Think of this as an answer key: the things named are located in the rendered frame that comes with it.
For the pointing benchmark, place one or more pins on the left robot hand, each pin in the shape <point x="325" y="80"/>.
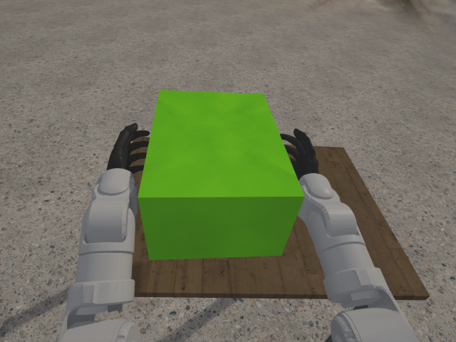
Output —
<point x="120" y="156"/>

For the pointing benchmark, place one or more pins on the table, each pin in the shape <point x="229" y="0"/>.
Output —
<point x="297" y="273"/>

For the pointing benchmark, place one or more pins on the carton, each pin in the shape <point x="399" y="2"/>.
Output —
<point x="217" y="180"/>

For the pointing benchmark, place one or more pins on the right robot hand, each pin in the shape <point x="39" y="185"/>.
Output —
<point x="305" y="161"/>

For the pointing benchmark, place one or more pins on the right robot upper arm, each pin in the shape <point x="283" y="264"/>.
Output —
<point x="374" y="324"/>

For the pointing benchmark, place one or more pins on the right robot forearm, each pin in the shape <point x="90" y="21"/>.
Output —
<point x="350" y="276"/>

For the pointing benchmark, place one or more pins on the left robot upper arm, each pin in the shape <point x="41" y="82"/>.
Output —
<point x="114" y="330"/>

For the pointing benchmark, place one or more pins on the left robot forearm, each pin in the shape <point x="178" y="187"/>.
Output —
<point x="104" y="272"/>

